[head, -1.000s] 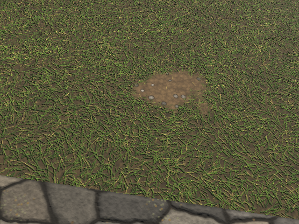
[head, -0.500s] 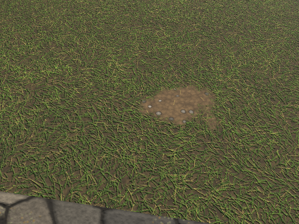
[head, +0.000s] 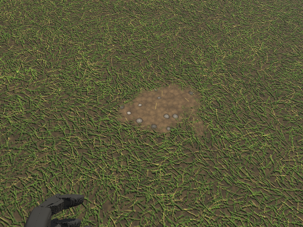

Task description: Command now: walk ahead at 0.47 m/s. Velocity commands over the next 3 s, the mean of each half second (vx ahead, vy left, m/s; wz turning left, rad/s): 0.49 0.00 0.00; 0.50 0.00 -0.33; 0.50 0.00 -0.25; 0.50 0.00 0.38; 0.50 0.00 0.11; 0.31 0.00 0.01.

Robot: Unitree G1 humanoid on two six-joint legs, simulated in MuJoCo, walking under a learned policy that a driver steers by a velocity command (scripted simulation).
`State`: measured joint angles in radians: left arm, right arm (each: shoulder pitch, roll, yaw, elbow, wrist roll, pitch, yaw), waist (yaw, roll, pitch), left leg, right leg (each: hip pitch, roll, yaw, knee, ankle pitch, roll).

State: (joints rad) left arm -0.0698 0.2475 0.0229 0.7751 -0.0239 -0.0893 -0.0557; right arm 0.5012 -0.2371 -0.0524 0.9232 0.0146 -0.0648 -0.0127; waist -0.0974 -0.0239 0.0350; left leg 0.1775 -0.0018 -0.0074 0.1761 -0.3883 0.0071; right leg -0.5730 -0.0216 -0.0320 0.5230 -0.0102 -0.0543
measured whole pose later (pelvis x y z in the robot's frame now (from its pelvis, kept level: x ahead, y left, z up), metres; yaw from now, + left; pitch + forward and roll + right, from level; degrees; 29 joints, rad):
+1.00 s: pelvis +0.56 +0.00 +0.01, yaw -13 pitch +1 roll +3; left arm 0.11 0.26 0.06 0.80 -0.02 -0.03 -0.04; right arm 0.30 -0.26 -0.07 0.90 0.00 -0.09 -0.01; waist -0.06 -0.04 0.03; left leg 0.07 -0.02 0.25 0.21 -0.29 0.00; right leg -0.66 -0.11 0.01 0.70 0.02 -0.03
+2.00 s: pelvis +1.14 -0.17 +0.02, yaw -5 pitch +2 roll +1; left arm 0.10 0.28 0.04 0.71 0.01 -0.10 0.00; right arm 0.30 -0.27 -0.06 0.76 0.01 -0.06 0.00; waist -0.06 -0.03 0.03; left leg -0.14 -0.11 -0.10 0.34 -0.22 0.08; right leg -0.65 -0.09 0.09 0.64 0.03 0.06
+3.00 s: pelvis +1.63 -0.21 +0.02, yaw -2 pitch +1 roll +2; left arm 0.16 0.27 0.04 0.81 0.01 -0.01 0.02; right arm 0.21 -0.24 -0.04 0.84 -0.02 -0.05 0.01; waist -0.03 -0.04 0.02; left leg -0.22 -0.06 0.05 0.37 -0.17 0.05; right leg -0.48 -0.08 0.05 0.66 -0.17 0.05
